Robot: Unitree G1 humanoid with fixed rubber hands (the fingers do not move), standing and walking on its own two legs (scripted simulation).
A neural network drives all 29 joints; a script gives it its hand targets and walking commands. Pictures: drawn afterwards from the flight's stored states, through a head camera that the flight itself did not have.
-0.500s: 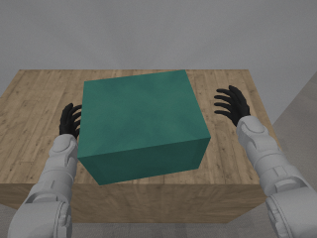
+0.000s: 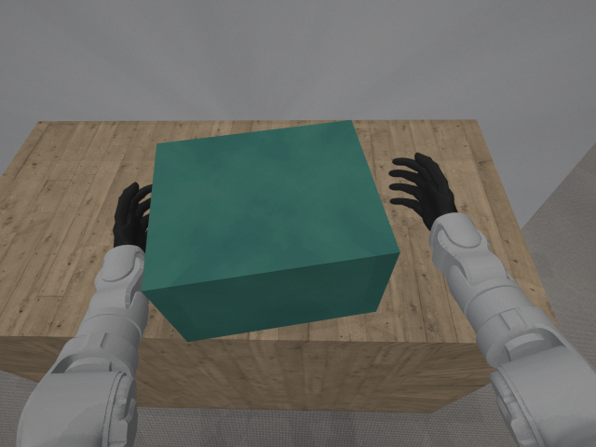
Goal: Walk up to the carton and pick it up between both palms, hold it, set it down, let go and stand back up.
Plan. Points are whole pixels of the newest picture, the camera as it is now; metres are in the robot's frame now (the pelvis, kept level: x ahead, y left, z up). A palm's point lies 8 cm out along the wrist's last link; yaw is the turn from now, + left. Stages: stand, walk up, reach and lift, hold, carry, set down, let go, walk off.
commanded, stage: reach and lift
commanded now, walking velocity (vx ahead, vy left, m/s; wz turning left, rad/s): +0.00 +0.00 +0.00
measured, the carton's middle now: (269, 230) +0.42 +0.07 +0.02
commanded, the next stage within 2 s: none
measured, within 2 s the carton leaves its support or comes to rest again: leaves its support in 1.48 s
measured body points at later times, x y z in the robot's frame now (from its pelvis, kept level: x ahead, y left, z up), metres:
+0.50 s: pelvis +0.00 +0.00 +0.00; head +0.08 +0.00 +0.44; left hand +0.40 +0.26 +0.04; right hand +0.44 -0.12 +0.05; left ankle +0.03 +0.12 -0.73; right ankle +0.03 -0.11 -0.73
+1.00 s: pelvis +0.00 +0.01 +0.00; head +0.07 +0.00 +0.45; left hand +0.40 +0.26 +0.04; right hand +0.44 -0.12 +0.05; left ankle +0.03 +0.12 -0.73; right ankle +0.03 -0.11 -0.73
